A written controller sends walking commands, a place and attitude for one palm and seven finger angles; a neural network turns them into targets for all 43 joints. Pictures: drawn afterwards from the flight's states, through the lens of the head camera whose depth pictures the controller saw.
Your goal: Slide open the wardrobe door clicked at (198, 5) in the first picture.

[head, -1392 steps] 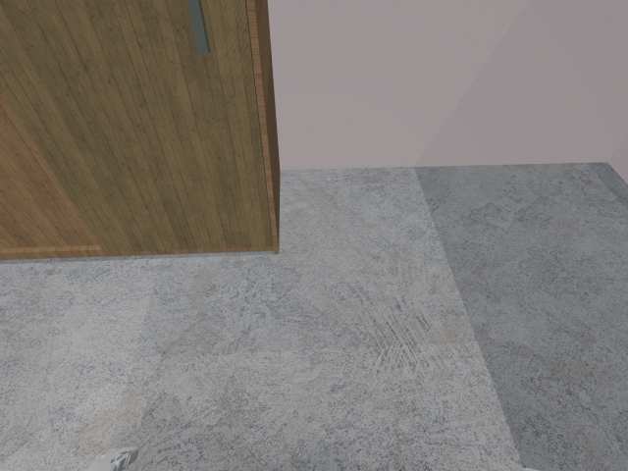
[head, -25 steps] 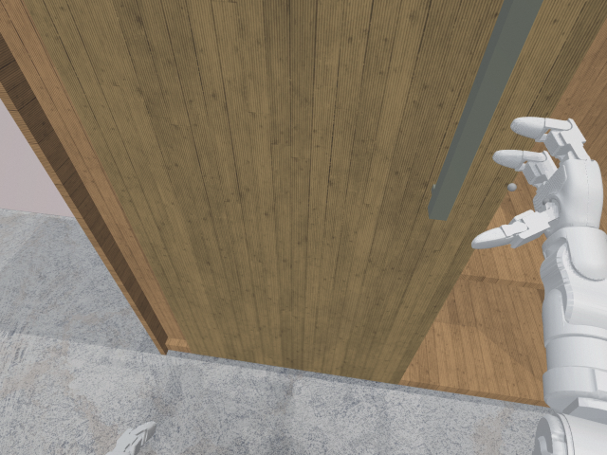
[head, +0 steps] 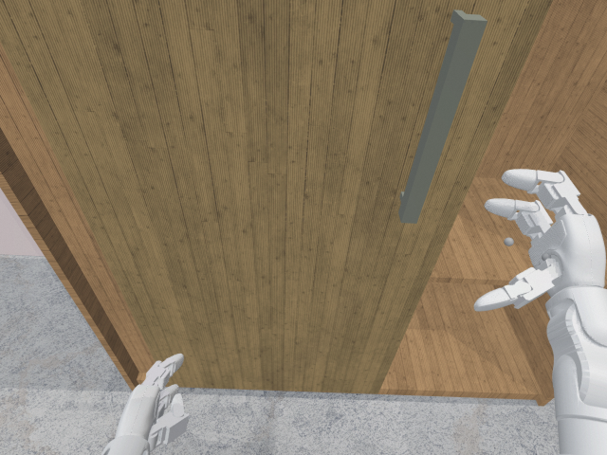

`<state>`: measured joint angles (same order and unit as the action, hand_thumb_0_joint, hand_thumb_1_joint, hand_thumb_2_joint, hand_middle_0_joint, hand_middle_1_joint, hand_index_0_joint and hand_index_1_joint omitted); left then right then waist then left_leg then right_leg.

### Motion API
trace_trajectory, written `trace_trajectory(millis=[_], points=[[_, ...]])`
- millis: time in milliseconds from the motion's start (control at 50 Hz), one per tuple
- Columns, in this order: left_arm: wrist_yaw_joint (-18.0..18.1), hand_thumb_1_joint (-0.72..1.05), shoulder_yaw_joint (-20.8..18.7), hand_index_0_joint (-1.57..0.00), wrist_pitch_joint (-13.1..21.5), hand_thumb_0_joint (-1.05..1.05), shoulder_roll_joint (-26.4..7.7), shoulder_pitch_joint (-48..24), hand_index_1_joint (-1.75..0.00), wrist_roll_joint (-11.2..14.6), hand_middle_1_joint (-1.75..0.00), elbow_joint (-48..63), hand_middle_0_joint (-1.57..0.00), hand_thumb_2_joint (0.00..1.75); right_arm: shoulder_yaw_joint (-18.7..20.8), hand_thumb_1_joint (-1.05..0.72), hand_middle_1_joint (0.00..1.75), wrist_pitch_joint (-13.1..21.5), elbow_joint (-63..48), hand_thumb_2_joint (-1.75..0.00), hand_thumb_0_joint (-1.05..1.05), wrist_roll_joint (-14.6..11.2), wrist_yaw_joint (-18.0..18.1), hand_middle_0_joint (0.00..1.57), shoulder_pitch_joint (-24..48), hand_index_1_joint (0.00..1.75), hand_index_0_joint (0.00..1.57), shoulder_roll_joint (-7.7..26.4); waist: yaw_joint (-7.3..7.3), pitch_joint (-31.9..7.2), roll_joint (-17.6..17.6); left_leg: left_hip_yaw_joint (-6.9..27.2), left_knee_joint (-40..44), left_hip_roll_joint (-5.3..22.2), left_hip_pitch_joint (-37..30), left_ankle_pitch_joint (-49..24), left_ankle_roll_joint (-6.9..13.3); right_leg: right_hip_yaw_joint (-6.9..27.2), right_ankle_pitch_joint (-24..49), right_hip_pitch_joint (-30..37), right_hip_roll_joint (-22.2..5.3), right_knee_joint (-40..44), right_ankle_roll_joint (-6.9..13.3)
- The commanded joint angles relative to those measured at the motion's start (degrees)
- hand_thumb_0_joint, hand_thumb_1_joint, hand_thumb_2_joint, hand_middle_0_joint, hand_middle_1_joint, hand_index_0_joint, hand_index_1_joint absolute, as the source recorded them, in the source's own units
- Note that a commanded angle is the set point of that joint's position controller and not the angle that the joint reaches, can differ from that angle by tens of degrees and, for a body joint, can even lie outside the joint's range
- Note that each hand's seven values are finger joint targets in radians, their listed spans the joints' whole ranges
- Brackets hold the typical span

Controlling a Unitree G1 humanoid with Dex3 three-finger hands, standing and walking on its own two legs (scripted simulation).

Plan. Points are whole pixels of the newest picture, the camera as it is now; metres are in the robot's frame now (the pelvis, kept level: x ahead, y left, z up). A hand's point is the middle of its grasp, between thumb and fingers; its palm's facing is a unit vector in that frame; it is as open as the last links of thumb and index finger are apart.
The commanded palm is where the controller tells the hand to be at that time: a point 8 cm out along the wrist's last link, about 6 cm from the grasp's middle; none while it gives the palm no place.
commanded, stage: draw the hand back to the body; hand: right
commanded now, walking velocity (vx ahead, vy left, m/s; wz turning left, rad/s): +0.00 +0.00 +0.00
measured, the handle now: (429, 130) +0.48 -0.17 +0.24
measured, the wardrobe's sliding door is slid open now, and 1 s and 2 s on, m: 0.55 0.55 0.55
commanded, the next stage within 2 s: step back with the hand held close in 1.68 s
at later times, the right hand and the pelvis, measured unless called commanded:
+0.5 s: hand (537, 279) +0.26 -0.24 +0.19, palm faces +0.07 +1.00 -0.01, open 14.7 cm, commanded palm +0.22 -0.28 +0.19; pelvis +0.00 -0.01 +0.00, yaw +0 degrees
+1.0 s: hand (577, 311) +0.22 -0.27 +0.18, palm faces +0.41 +0.87 -0.27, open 11.8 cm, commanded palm +0.17 -0.30 +0.19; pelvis +0.00 -0.02 +0.01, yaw +1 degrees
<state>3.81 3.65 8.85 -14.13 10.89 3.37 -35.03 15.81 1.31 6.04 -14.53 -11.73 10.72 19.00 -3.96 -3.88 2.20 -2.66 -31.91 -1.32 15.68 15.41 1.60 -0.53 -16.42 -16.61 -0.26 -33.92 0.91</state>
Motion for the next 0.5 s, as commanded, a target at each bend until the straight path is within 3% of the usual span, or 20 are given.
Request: trace_trajectory(millis=[0,20,40,60,80,100,120,160,180,220,260,280,320,340,380,440,480], points=[[0.5,0.90,-2.5,-0.20,3.2,0.00,-6.3,-6.6,-0.30,-0.4,-0.30,8.6,-0.20,0.90,4.2,0.55,1.15,4.2,-16.4,-0.20,0.00,-0.4,0.3,0.25,20.1,1.15,0.25,12.5,1.05,-8.3,0.6,2.8,5.6,1.4,-1.8,-7.3,-0.1,0.9,6.8,3.5,0.4,4.8,0.8],[0.7,0.90,-2.4,-0.20,3.2,0.00,-6.2,-6.7,-0.30,-0.3,-0.30,8.3,-0.20,0.90,3.6,0.55,1.15,4.2,-15.9,-0.20,0.00,-0.3,0.3,0.25,21.4,1.15,0.25,12.4,1.51,-7.4,1.2,2.9,6.2,1.3,-0.9,-5.1,-0.1,1.1,5.4,3.4,0.3,4.9,0.8],[1.0,0.90,-2.5,-0.20,3.3,0.00,-6.4,-6.8,-0.30,-0.3,-0.30,8.1,-0.20,0.90,2.8,0.55,1.15,4.0,-15.3,-0.20,0.00,-0.5,0.2,0.25,21.8,1.15,0.25,11.7,2.12,-5.9,-0.4,3.2,7.0,1.4,-0.1,-3.6,-0.3,1.1,4.3,3.1,0.1,4.8,1.0],[1.3,0.90,-2.5,-0.20,3.3,0.00,-6.6,-6.9,-0.30,-0.2,-0.30,7.8,-0.20,0.90,2.9,0.55,1.15,3.7,-14.4,-0.20,0.00,-0.3,0.2,0.25,23.2,1.15,0.25,12.6,2.36,-5.0,-0.1,3.2,7.5,1.5,0.4,-1.6,-0.4,1.3,2.8,2.5,0.1,5.1,1.0],[1.4,0.90,-2.4,-0.20,3.5,0.00,-6.3,-7.3,-0.30,-0.2,-0.30,7.8,-0.20,0.90,1.5,0.55,1.15,3.6,-14.8,-0.20,0.00,-0.3,0.2,0.25,23.9,1.15,0.25,11.1,2.40,-5.8,1.3,3.3,7.6,1.6,0.3,-0.6,-0.3,1.5,2.2,3.0,0.3,5.1,1.0],[2.2,0.90,-1.9,-0.20,3.5,0.00,-7.6,-8.9,-0.30,1.3,-0.30,7.7,-0.20,0.90,1.3,0.55,1.15,-4.8,-6.0,-0.20,0.00,-3.5,-2.8,0.25,21.2,1.15,0.25,12.1,1.41,-6.7,1.8,4.4,8.3,2.4,-2.8,-0.5,0.1,1.9,0.1,2.3,0.2,6.3,1.1],[2.8,0.90,-1.9,-0.20,3.4,0.00,-7.4,-10.3,-0.30,1.7,-0.30,8.5,-0.20,0.90,2.5,0.55,1.15,-8.7,-11.3,-0.20,0.00,-4.4,-4.2,0.25,25.7,1.15,0.25,14.0,1.03,-8.6,1.7,5.1,9.1,3.3,-4.7,-0.9,-0.1,2.1,1.2,2.9,0.1,6.2,1.2],[3.1,0.90,-1.7,-0.20,3.2,0.00,-7.5,-11.9,-0.30,1.6,-0.30,9.1,-0.20,0.90,5.4,0.55,1.15,-14.0,-12.4,-0.20,0.00,-4.5,-5.3,0.25,26.0,1.15,0.25,17.5,-0.01,-11.1,2.8,6.7,8.9,4.4,-7.3,-2.5,0.0,2.3,4.1,2.3,0.1,5.2,1.1],[2.9,0.90,-1.5,-0.20,3.2,0.00,-7.1,-12.3,-0.30,1.5,-0.30,9.6,-0.20,0.90,6.1,0.55,1.15,-15.9,-13.7,-0.20,0.00,-4.4,-5.4,0.25,24.5,1.15,0.25,17.5,-0.65,-12.2,1.9,6.3,8.1,4.5,-8.3,-4.3,0.2,2.8,5.9,2.7,0.0,5.1,1.0],[2.0,0.90,-1.4,-0.20,3.3,0.00,-6.5,-12.1,-0.30,1.1,-0.30,10.2,-0.20,0.90,7.6,0.55,1.15,-15.9,-16.4,-0.20,0.00,-4.8,-4.8,0.25,20.7,1.15,0.25,16.4,-1.05,-12.6,-0.1,5.0,7.0,4.0,-8.6,-8.3,0.1,2.7,8.8,3.7,0.1,5.0,0.8],[1.1,0.90,-1.4,-0.20,3.8,0.00,-6.3,-11.2,-0.30,0.9,-0.30,10.8,-0.20,0.90,9.5,0.55,1.15,-13.2,-19.9,-0.20,0.00,-6.0,-4.2,0.25,14.6,1.15,0.25,15.7,-1.63,-13.8,-2.6,2.9,5.4,2.8,-9.1,-12.5,0.1,2.5,11.7,5.3,0.1,5.4,0.8],[0.7,0.90,-1.4,-0.20,4.2,0.00,-6.2,-10.5,-0.30,0.9,-0.30,11.3,-0.20,0.90,8.6,0.55,1.15,-12.1,-20.4,-0.20,0.00,-6.8,-4.4,0.25,10.9,1.15,0.25,13.1,-1.61,-12.9,-4.2,1.9,4.9,2.0,-8.3,-13.7,0.0,2.3,12.3,5.9,0.2,5.7,0.8],[0.3,0.90,-1.7,-0.20,4.3,0.00,-6.7,-9.5,-0.30,1.0,-0.30,10.9,-0.20,0.90,8.5,0.55,1.15,-11.3,-20.7,-0.20,0.00,-7.1,-4.5,0.25,6.2,1.15,0.25,11.8,-1.28,-10.4,-4.7,0.6,4.6,1.1,-5.7,-13.7,-0.1,2.1,12.5,6.4,0.0,6.3,0.6],[0.1,0.90,-1.9,-0.20,4.2,0.00,-6.9,-9.5,-0.30,1.1,-0.30,10.8,-0.20,0.90,8.6,0.55,1.15,-11.8,-19.8,-0.20,0.00,-7.1,-4.6,0.25,3.5,1.15,0.25,11.7,-1.65,-8.7,-4.0,0.8,5.0,1.0,-5.1,-13.2,0.0,1.9,12.2,6.2,-0.3,6.3,0.5],[0.0,0.90,-1.8,-0.20,3.6,0.00,-7.1,-9.5,-0.30,1.2,-0.30,11.0,-0.20,0.90,6.8,0.55,1.15,-13.8,-22.4,-0.20,0.00,-6.0,-4.4,0.25,2.8,1.15,0.25,10.5,-0.96,-5.3,-1.2,0.3,5.1,1.0,-2.9,-10.8,-0.1,2.0,10.3,5.8,-0.5,7.2,0.4],[0.4,0.90,-1.8,-0.20,2.8,0.00,-7.2,-10.3,-0.30,1.2,-0.30,11.0,-0.20,0.90,7.3,0.55,1.15,-17.1,-25.7,-0.20,0.00,-4.7,-3.3,0.25,3.8,1.15,0.25,12.4,-0.68,-2.5,1.6,0.7,6.5,1.0,-1.4,-6.2,0.0,2.2,7.1,5.5,-0.6,7.7,0.5],[0.7,0.90,-1.6,-0.20,3.3,0.00,-6.7,-10.8,-0.30,0.9,-0.30,11.9,-0.20,0.90,6.8,0.55,1.15,-16.8,-32.0,-0.20,0.00,-4.5,-2.5,0.25,6.1,1.15,0.25,12.1,-0.44,-4.6,3.7,0.6,6.2,1.1,-1.8,-5.6,0.2,2.7,7.2,7.1,-0.3,7.8,0.5]])
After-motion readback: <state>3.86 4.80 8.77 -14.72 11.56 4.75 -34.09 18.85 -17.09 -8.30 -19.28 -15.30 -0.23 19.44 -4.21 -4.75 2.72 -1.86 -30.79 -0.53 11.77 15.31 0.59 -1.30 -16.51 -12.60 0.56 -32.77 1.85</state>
